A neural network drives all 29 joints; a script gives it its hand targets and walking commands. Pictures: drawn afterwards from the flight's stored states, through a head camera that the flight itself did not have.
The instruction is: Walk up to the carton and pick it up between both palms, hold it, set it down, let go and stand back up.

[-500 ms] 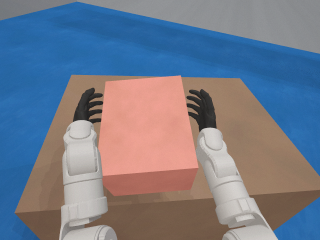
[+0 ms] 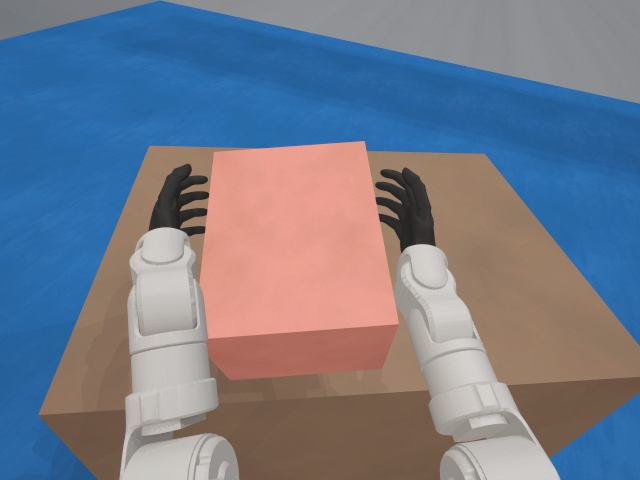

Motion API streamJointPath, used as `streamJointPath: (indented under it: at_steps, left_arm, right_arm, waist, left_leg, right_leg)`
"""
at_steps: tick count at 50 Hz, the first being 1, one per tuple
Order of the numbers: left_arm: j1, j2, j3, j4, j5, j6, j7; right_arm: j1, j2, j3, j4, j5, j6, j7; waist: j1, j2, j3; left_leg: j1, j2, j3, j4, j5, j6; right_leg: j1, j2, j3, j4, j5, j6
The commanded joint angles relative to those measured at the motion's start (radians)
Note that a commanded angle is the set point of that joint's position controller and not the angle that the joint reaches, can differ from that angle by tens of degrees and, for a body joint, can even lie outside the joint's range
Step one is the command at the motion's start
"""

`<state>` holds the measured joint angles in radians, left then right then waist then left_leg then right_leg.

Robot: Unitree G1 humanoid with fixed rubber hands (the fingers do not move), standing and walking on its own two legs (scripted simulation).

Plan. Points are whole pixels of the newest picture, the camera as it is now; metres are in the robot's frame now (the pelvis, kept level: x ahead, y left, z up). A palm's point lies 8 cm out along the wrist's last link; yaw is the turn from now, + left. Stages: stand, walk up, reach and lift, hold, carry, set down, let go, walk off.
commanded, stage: hold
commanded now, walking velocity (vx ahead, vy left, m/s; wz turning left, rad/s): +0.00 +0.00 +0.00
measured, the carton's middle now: (297, 260) +0.38 +0.01 +0.11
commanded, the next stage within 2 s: set down in 1.36 s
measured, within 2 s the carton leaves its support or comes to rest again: neither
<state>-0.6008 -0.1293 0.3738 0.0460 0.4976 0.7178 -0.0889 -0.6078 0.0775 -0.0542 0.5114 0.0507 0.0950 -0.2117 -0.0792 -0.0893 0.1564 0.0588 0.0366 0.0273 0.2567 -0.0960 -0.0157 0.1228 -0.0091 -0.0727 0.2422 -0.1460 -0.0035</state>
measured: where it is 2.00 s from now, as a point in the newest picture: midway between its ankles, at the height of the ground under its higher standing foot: outside the picture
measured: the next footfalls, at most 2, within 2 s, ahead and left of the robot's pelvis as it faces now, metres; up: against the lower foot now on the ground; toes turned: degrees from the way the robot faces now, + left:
none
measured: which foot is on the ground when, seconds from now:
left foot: down 0.00-1.00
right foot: down 0.00-1.00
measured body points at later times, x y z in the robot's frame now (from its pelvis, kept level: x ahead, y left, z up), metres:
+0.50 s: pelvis +0.01 +0.00 +0.00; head -0.03 +0.03 +0.45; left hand +0.37 +0.16 +0.18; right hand +0.37 -0.13 +0.18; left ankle +0.05 +0.13 -0.75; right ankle +0.01 -0.11 -0.75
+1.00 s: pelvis +0.00 +0.00 +0.00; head -0.03 +0.03 +0.45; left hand +0.37 +0.15 +0.17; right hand +0.37 -0.13 +0.17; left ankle +0.05 +0.13 -0.75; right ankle +0.01 -0.11 -0.75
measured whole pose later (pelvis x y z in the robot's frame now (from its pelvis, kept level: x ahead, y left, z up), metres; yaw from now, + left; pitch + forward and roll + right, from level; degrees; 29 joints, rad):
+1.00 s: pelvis +0.00 +0.00 +0.00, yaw +0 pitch -13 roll +0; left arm -0.59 -0.13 0.37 0.05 0.50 0.73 -0.10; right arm -0.59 0.07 -0.04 0.52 0.06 0.10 -0.22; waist -0.08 -0.09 0.15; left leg 0.08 0.04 0.03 0.26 -0.10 -0.02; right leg 0.14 -0.01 -0.07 0.24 -0.15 0.00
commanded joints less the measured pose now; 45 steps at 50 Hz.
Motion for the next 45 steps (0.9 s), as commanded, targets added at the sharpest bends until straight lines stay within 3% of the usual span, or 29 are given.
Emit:
streamJointPath:
  at_steps: [1, 4, 7, 11, 14, 20, 27, 29, 31, 33, 35, 37, 42, 45]
  left_arm:
    - [-0.491, -0.363, -0.416, -0.072, -0.139, -0.061, -0.137]
    - [-0.499, -0.355, -0.427, -0.068, -0.144, -0.067, -0.136]
    - [-0.486, -0.37, -0.446, -0.102, -0.151, -0.068, -0.128]
    - [-0.45, -0.365, -0.478, -0.142, -0.164, -0.068, -0.124]
    - [-0.447, -0.365, -0.48, -0.153, -0.169, -0.063, -0.121]
    - [-0.443, -0.353, -0.431, -0.106, -0.142, -0.035, -0.131]
    - [-0.504, -0.371, -0.425, -0.076, -0.148, -0.043, -0.143]
    - [-0.506, -0.371, -0.428, -0.083, -0.153, -0.052, -0.134]
    - [-0.479, -0.362, -0.435, -0.08, -0.156, -0.049, -0.132]
    - [-0.473, -0.357, -0.435, -0.079, -0.151, -0.055, -0.135]
    - [-0.456, -0.362, -0.463, -0.113, -0.163, -0.054, -0.136]
    - [-0.47, -0.354, -0.465, -0.132, -0.173, -0.069, -0.13]
    - [-0.471, -0.334, -0.415, -0.063, -0.141, -0.059, -0.138]
    - [-0.458, -0.33, -0.378, -0.039, -0.124, -0.045, -0.147]
  right_arm:
    - [-0.559, 0.344, 0.298, -0.165, 0.034, -0.044, 0.116]
    - [-0.551, 0.341, 0.289, -0.152, 0.026, -0.047, 0.117]
    - [-0.563, 0.346, 0.312, -0.191, 0.043, -0.056, 0.115]
    - [-0.577, 0.355, 0.378, -0.277, 0.075, -0.067, 0.1]
    - [-0.579, 0.36, 0.412, -0.284, 0.091, -0.055, 0.091]
    - [-0.546, 0.333, 0.345, -0.225, 0.066, -0.019, 0.102]
    - [-0.589, 0.339, 0.283, -0.208, 0.031, -0.026, 0.12]
    - [-0.593, 0.349, 0.294, -0.207, 0.029, -0.033, 0.125]
    - [-0.606, 0.352, 0.324, -0.24, 0.044, -0.039, 0.117]
    - [-0.575, 0.358, 0.326, -0.21, 0.046, -0.033, 0.107]
    - [-0.584, 0.349, 0.355, -0.269, 0.063, -0.046, 0.1]
    - [-0.573, 0.36, 0.378, -0.264, 0.067, -0.041, 0.093]
    - [-0.541, 0.347, 0.331, -0.179, 0.034, -0.023, 0.106]
    - [-0.55, 0.354, 0.308, -0.164, 0.032, -0.019, 0.113]
  waist:
    - [-0.028, 0.094, -0.32]
    - [-0.038, 0.1, -0.317]
    - [-0.028, 0.105, -0.344]
    - [-0.026, 0.088, -0.415]
    - [-0.018, 0.077, -0.398]
    - [-0.016, 0.079, -0.276]
    - [-0.026, 0.098, -0.269]
    - [-0.017, 0.087, -0.302]
    - [-0.016, 0.073, -0.36]
    - [-0.028, 0.081, -0.334]
    - [-0.029, 0.09, -0.406]
    - [-0.032, 0.068, -0.429]
    - [-0.015, 0.071, -0.287]
    - [0.002, 0.065, -0.235]
  left_leg:
    - [0.157, -0.047, 0.079, 0.006, 0.121, 0.016]
    - [0.145, -0.049, 0.075, 0.0, 0.094, 0.015]
    - [0.148, -0.045, 0.067, 0.016, 0.155, 0.004]
    - [0.193, -0.054, 0.065, 0.055, 0.263, 0.003]
    - [0.195, -0.054, 0.06, 0.057, 0.28, 0.004]
    - [0.128, -0.041, 0.074, -0.008, 0.119, 0.021]
    - [0.081, -0.038, 0.084, -0.034, 0.023, 0.019]
    - [0.097, -0.038, 0.086, -0.028, 0.044, 0.021]
    - [0.139, -0.042, 0.081, 0.006, 0.133, 0.02]
    - [0.151, -0.049, 0.08, 0.013, 0.149, 0.019]
    - [0.184, -0.051, 0.072, 0.046, 0.224, 0.008]
    - [0.192, -0.056, 0.067, 0.052, 0.231, 0.011]
    - [0.116, -0.051, 0.073, -0.017, 0.046, 0.029]
    - [0.082, -0.051, 0.086, -0.038, 0.017, 0.04]
  right_leg:
    - [-0.033, 0.033, -0.072, -0.048, 0.094, 0.025]
    - [-0.035, 0.028, -0.071, -0.048, 0.085, 0.027]
    - [-0.021, 0.039, -0.076, -0.035, 0.123, 0.025]
    - [0.022, 0.038, -0.071, -0.023, 0.268, 0.037]
    - [0.027, 0.04, -0.069, -0.019, 0.293, 0.04]
    - [-0.02, 0.038, -0.068, -0.044, 0.1, 0.021]
    - [-0.041, 0.036, -0.073, -0.048, 0.0, 0.015]
    - [-0.044, 0.039, -0.078, -0.043, 0.013, 0.021]
    - [-0.019, 0.04, -0.076, -0.039, 0.107, 0.025]
    - [-0.02, 0.035, -0.07, -0.039, 0.141, 0.03]
    - [0.008, 0.041, -0.072, -0.028, 0.216, 0.028]
    - [0.015, 0.039, -0.069, -0.026, 0.245, 0.04]
    - [-0.026, 0.022, -0.065, -0.051, 0.08, 0.033]
    - [-0.027, 0.018, -0.06, -0.056, 0.05, 0.03]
